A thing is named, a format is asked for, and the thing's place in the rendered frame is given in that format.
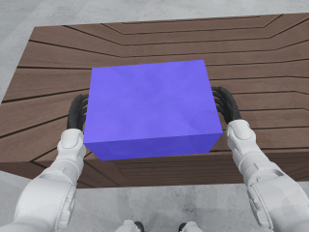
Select carton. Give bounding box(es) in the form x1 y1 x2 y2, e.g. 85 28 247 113
83 59 223 161

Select left robot forearm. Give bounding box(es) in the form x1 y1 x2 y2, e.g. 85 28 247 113
14 129 87 220

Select robot right upper arm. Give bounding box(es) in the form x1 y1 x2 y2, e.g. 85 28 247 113
246 175 309 232

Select robot left shin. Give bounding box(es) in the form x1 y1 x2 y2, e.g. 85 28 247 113
123 220 137 227

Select robot left hand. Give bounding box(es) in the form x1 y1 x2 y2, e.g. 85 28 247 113
67 94 89 131

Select robot shin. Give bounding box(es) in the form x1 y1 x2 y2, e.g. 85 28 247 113
123 220 137 227
183 221 198 229

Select right robot forearm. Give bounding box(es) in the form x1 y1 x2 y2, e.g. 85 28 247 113
226 119 309 207

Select robot right shin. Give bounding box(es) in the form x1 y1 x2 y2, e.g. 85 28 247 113
183 221 198 229

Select robot right hand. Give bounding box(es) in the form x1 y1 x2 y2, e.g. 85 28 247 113
211 86 241 125

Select robot left upper arm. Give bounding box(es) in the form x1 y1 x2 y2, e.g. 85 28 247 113
0 177 77 232

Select pedestal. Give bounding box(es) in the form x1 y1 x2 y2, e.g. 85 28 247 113
0 13 309 189

